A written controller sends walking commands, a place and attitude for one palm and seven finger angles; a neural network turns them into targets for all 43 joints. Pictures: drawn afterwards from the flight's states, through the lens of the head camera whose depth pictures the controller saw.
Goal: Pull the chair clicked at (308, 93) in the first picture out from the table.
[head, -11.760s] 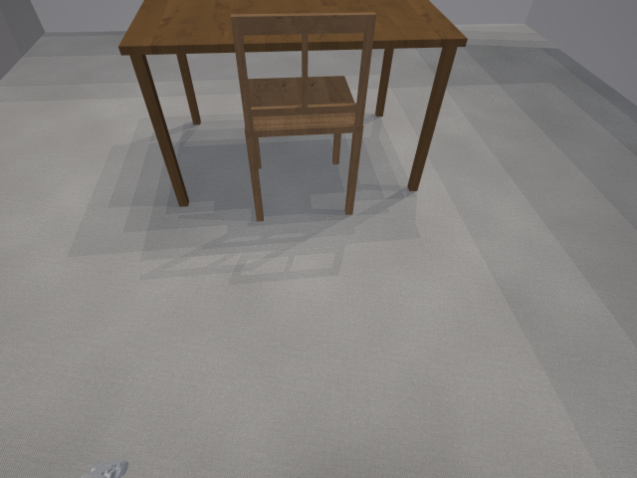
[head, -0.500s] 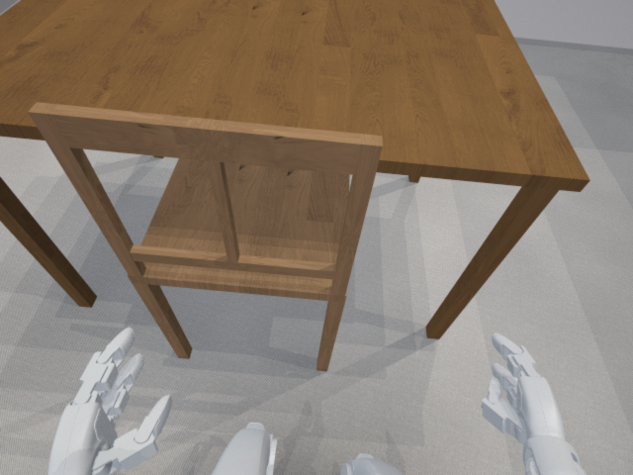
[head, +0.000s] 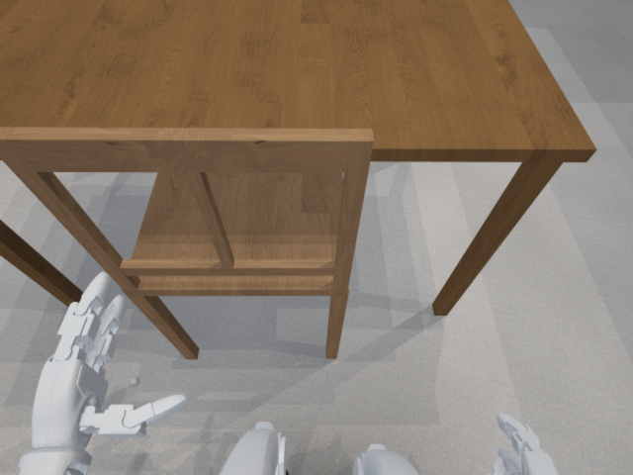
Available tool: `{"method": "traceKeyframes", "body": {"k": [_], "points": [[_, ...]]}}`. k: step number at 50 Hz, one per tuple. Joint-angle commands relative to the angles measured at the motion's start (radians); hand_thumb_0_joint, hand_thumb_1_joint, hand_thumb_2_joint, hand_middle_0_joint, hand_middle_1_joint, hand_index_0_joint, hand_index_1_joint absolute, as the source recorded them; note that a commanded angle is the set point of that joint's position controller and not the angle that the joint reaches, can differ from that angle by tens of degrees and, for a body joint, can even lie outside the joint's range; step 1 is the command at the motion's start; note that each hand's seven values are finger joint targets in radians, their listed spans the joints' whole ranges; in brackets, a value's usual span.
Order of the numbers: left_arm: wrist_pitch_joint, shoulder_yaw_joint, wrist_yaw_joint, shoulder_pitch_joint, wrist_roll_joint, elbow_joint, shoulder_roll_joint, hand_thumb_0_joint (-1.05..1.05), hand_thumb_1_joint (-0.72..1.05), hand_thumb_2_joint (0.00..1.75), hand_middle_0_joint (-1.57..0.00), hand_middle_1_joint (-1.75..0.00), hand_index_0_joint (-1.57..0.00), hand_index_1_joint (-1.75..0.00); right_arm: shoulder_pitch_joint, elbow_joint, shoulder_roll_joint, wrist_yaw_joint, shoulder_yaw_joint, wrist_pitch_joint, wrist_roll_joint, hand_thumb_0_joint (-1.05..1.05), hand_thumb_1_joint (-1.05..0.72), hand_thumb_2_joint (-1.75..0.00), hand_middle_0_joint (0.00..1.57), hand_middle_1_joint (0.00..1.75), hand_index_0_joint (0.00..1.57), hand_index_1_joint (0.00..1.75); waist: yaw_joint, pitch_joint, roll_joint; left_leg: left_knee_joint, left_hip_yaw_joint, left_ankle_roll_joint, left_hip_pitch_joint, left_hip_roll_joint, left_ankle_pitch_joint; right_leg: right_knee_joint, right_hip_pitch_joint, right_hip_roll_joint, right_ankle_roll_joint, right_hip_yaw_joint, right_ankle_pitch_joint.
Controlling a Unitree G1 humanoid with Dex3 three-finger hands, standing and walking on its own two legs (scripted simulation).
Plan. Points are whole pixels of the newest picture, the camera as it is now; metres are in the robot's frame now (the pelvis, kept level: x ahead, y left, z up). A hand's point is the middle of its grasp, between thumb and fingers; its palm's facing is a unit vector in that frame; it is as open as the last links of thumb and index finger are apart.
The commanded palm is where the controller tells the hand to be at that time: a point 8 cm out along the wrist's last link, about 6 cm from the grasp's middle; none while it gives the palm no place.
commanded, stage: raise the hand toward the chair's back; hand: left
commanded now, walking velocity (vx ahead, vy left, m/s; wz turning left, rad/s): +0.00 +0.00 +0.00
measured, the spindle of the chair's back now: (214, 223) +0.46 +0.18 -0.01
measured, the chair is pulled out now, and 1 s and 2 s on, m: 0.00 0.00 0.00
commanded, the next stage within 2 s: aim the fingers beside a spindle in 1.10 s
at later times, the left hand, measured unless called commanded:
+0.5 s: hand (97, 376) +0.22 +0.24 +0.04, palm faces +0.07 -1.00 -0.04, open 16.9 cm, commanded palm +0.21 +0.30 +0.05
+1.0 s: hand (108, 357) +0.24 +0.24 +0.05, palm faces +0.07 -1.00 -0.06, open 16.9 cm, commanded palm +0.21 +0.29 +0.06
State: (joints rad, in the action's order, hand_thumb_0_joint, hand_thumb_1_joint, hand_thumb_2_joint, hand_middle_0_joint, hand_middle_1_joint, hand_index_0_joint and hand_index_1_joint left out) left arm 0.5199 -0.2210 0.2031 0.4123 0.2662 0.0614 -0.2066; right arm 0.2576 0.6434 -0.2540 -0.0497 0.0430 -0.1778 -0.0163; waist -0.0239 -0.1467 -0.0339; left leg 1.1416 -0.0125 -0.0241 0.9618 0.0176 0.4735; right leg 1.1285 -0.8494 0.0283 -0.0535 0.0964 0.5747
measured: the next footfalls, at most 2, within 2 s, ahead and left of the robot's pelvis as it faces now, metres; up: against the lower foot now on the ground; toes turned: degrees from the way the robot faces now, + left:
none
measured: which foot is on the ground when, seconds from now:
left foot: down 0.00-1.00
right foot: down 0.00-1.00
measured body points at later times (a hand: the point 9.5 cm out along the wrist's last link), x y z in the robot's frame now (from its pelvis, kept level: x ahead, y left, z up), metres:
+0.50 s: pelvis -0.01 +0.04 +0.01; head +0.06 +0.07 +0.45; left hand +0.21 +0.30 +0.05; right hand +0.19 -0.18 -0.06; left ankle +0.04 +0.10 -0.65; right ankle -0.01 -0.09 -0.65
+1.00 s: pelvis +0.00 +0.03 +0.01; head +0.07 +0.05 +0.45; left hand +0.23 +0.29 +0.05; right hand +0.16 -0.22 -0.07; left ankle +0.04 +0.10 -0.65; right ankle -0.01 -0.09 -0.65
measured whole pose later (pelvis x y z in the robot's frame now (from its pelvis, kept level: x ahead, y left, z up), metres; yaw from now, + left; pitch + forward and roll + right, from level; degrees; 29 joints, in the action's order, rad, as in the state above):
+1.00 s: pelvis +0.00 +0.03 +0.01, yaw +0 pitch +16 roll -4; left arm 0.40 -0.21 0.20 0.29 0.26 0.08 -0.27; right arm 0.23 0.56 -0.26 -0.04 -0.02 -0.15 -0.02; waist -0.03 -0.14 -0.04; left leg 1.13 -0.01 -0.06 0.94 0.00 0.46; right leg 1.07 -0.80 0.02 -0.02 0.10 0.54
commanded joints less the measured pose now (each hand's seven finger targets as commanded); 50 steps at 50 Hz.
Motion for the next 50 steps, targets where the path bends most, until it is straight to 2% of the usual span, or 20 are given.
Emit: {"method": "traceKeyframes", "body": {"k": [1, 3, 5, 6, 7, 10, 13, 15, 17, 18, 21, 22, 25, 29, 31, 34, 37, 43, 46, 50], "points": [[0.039, -0.017, 0.092, -0.048, 0.04, -0.149, -0.135, 0.0, -0.29, 0.39, -0.08, -0.11, -0.08, -0.11, -0.075, -0.192, -0.133, -0.019, 0.04, -0.073, -0.018, 0.0, -0.9, -0.9, 0.2, 0.3, 0.2, 0.3, -0.001, -0.25, 0.025, -0.103, 0.047, -0.016, -0.189, -0.001, -0.215, -0.192, 0.095, -0.033, 0.048, -0.114, -0.263], [0.036, -0.056, 0.075, -0.058, 0.054, -0.257, -0.17, 0.0, -0.34, 0.37, -0.08, -0.11, -0.08, -0.11, -0.074, -0.207, -0.13, -0.024, 0.04, -0.078, -0.016, 0.0, -0.9, -0.9, 0.2, 0.3, 0.2, 0.3, 0.024, -0.336, -0.026, -0.135, 0.054, -0.016, -0.275, 0.002, -0.276, -0.174, 0.124, -0.022, 0.038, -0.077, -0.304], [0.045, -0.079, 0.024, -0.052, 0.054, -0.349, -0.182, 0.0, -0.38, 0.35, -0.07, -0.1, -0.07, -0.1, -0.078, -0.213, -0.115, -0.023, 0.036, -0.079, -0.011, 0.0, -0.9, -0.9, 0.2, 0.3, 0.2, 0.3, 0.043, -0.371, -0.067, -0.162, 0.067, -0.008, -0.353, 0.009, -0.341, -0.159, 0.121, -0.014, 0.029, -0.047, -0.32], [0.05, -0.073, -0.005, -0.047, 0.047, -0.372, -0.174, 0.0, -0.41, 0.34, -0.07, -0.09, -0.07, -0.09, -0.081, -0.212, -0.11, -0.021, 0.033, -0.078, -0.007, 0.0, -0.9, -0.9, 0.2, 0.3, 0.2, 0.3, 0.045, -0.36, -0.097, -0.171, 0.074, -0.002, -0.38, 0.013, -0.362, -0.153, 0.099, -0.012, 0.025, -0.036, -0.31], [0.045, -0.087, -0.037, -0.041, 0.034, -0.362, -0.185, 0.0, -0.43, 0.33, -0.07, -0.09, -0.07, -0.09, -0.081, -0.203, -0.107, -0.018, 0.033, -0.069, -0.003, 0.0, -0.9, -0.9, 0.2, 0.3, 0.2, 0.3, 0.043, -0.347, -0.087, -0.175, 0.083, 0.0, -0.385, 0.017, -0.377, -0.148, 0.085, -0.008, 0.024, -0.027, -0.304], [0.02, -0.005, -0.073, -0.043, -0.007, -0.259, -0.107, 0.0, -0.5, 0.3, -0.06, -0.08, -0.06, -0.08, -0.086, -0.204, -0.11, -0.003, 0.023, -0.047, 0.002, 0.0, -0.9, -0.9, 0.2, 0.3, 0.2, 0.3, 0.003, -0.212, -0.072, -0.19, 0.114, 0.014, -0.354, 0.029, -0.317, -0.146, -0.008, -0.009, 0.027, -0.004, -0.232], [-0.047, 0.039, -0.032, -0.051, -0.029, -0.129, -0.09, 0.0, -0.5, 0.3, -0.06, -0.08, -0.06, -0.08, -0.081, -0.227, -0.134, 0.002, 0.015, -0.018, -0.005, 0.0, -0.9, -0.9, 0.2, 0.3, 0.2, 0.3, -0.018, -0.123, -0.015, -0.212, 0.125, 0.012, -0.279, 0.027, -0.177, -0.163, -0.037, -0.006, 0.029, 0.002, -0.164], [-0.084, 0.047, 0.007, -0.092, -0.024, -0.129, -0.107, 0.0, -0.5, 0.3, -0.06, -0.08, -0.06, -0.08, -0.08, -0.257, -0.148, -0.004, 0.011, -0.007, -0.013, 0.0, -0.9, -0.9, 0.2, 0.3, 0.2, 0.3, -0.016, -0.131, -0.007, -0.236, 0.137, 0.013, -0.285, 0.026, -0.112, -0.177, -0.025, -0.005, 0.029, -0.001, -0.139], [-0.108, 0.013, 0.026, -0.128, -0.009, -0.174, -0.152, 0.0, -0.5, 0.3, -0.06, -0.08, -0.06, -0.08, -0.075, -0.272, -0.15, -0.012, 0.005, -0.004, -0.015, 0.0, -0.9, -0.9, 0.2, 0.3, 0.2, 0.3, -0.002, -0.167, -0.044, -0.251, 0.142, 0.014, -0.319, 0.023, -0.122, -0.188, 0.01, -0.003, 0.025, -0.006, -0.149], [-0.104, -0.005, 0.029, -0.149, 0.002, -0.228, -0.164, 0.0, -0.5, 0.3, -0.06, -0.08, -0.06, -0.08, -0.069, -0.278, -0.146, -0.014, 0.003, -0.006, -0.014, 0.0, -0.9, -0.9, 0.2, 0.3, 0.2, 0.3, 0.004, -0.221, -0.053, -0.253, 0.144, 0.016, -0.358, 0.023, -0.145, -0.191, 0.029, -0.003, 0.025, -0.006, -0.159], [-0.064, -0.047, -0.008, -0.18, 0.015, -0.339, -0.196, 0.0, -0.5, 0.3, -0.06, -0.08, -0.06, -0.08, -0.071, -0.282, -0.132, -0.017, -0.004, -0.014, -0.006, 0.0, -0.9, -0.9, 0.2, 0.3, 0.2, 0.3, 0.019, -0.259, -0.091, -0.262, 0.161, 0.029, -0.425, 0.03, -0.197, -0.187, 0.03, -0.001, 0.021, -0.005, -0.172], [-0.047, -0.069, -0.028, -0.183, 0.01, -0.351, -0.218, 0.0, -0.5, 0.3, -0.06, -0.08, -0.06, -0.08, -0.068, -0.269, -0.131, -0.017, -0.006, -0.016, -0.002, 0.0, -0.9, -0.9, 0.2, 0.3, 0.2, 0.3, 0.022, -0.258, -0.098, -0.259, 0.168, 0.034, -0.43, 0.033, -0.208, -0.178, 0.021, 0.001, 0.019, -0.005, -0.172], [-0.013, -0.034, -0.05, -0.188, -0.008, -0.298, -0.176, 0.0, -0.5, 0.3, -0.06, -0.08, -0.06, -0.08, -0.067, -0.248, -0.127, -0.005, -0.011, -0.02, 0.007, 0.0, -0.9, -0.9, 0.2, 0.3, 0.2, 0.3, 0.005, -0.201, -0.129, -0.266, 0.201, 0.054, -0.432, 0.044, -0.196, -0.155, -0.044, -0.003, 0.022, 0.001, -0.156], [-0.065, -0.006, 0.0, -0.184, -0.014, -0.149, -0.156, 0.0, -0.5, 0.3, -0.06, -0.08, -0.06, -0.08, -0.063, -0.243, -0.152, 0.0, -0.008, -0.01, -0.002, 0.0, -0.9, -0.9, 0.2, 0.3, 0.2, 0.3, -0.016, -0.146, -0.076, -0.281, 0.2, 0.047, -0.353, 0.038, -0.07, -0.167, -0.05, -0.004, 0.027, 0.006, -0.118], [-0.108, -0.009, 0.038, -0.174, 0.005, -0.131, -0.16, 0.0, -0.5, 0.3, -0.06, -0.08, -0.06, -0.08, -0.063, -0.256, -0.16, -0.007, -0.004, -0.009, -0.014, 0.0, -0.9, -0.9, 0.2, 0.3, 0.2, 0.3, -0.007, -0.171, -0.054, -0.293, 0.19, 0.038, -0.348, 0.029, -0.045, -0.192, -0.009, -0.004, 0.027, 0.002, -0.117], [-0.138, -0.041, 0.055, -0.155, 0.028, -0.194, -0.189, 0.0, -0.5, 0.3, -0.06, -0.08, -0.06, -0.08, -0.058, -0.272, -0.161, -0.015, 0.0, -0.018, -0.022, 0.0, -0.9, -0.9, 0.2, 0.3, 0.2, 0.3, 0.013, -0.24, -0.042, -0.291, 0.167, 0.029, -0.385, 0.026, -0.134, -0.216, 0.06, -0.002, 0.026, -0.002, -0.155], [-0.106, -0.091, 0.01, -0.157, 0.031, -0.276, -0.235, 0.0, -0.5, 0.3, -0.06, -0.08, -0.06, -0.08, -0.061, -0.262, -0.146, -0.014, -0.003, -0.029, -0.012, 0.0, -0.9, -0.9, 0.2, 0.3, 0.2, 0.3, 0.029, -0.243, -0.069, -0.285, 0.159, 0.034, -0.397, 0.024, -0.193, -0.213, 0.07, 0.001, 0.021, -0.003, -0.171], [-0.015, -0.05, -0.047, -0.172, 0.001, -0.192, -0.175, 0.0, -0.5, 0.3, -0.06, -0.08, -0.06, -0.08, -0.057, -0.221, -0.138, 0.003, -0.003, -0.036, 0.004, 0.0, -0.9, -0.9, 0.2, 0.3, 0.2, 0.3, -0.004, -0.162, -0.059, -0.24, 0.141, 0.025, -0.322, 0.024, -0.156, -0.182, -0.007, 0.0, 0.021, -0.003, -0.146], [-0.038, -0.022, -0.007, -0.164, 0.002, -0.152, -0.166, 0.0, -0.5, 0.3, -0.06, -0.08, -0.06, -0.08, -0.056, -0.231, -0.151, 0.008, 0.001, -0.031, -0.002, 0.0, -0.9, -0.9, 0.2, 0.3, 0.2, 0.3, -0.007, -0.183, -0.084, -0.235, 0.131, 0.023, -0.323, 0.021, -0.146, -0.19, 0.001, -0.006, 0.023, -0.011, -0.152], [-0.084, -0.037, 0.03, -0.152, 0.021, -0.202, -0.195, 0.0, -0.5, 0.3, -0.06, -0.08, -0.06, -0.08, -0.053, -0.257, -0.153, -0.004, 0.003, -0.025, -0.016, 0.0, -0.9, -0.9, 0.2, 0.3, 0.2, 0.3, 0.005, -0.237, -0.049, -0.235, 0.103, 0.005, -0.328, 0.012, -0.176, -0.226, 0.092, -0.003, 0.026, -0.027, -0.184]]}}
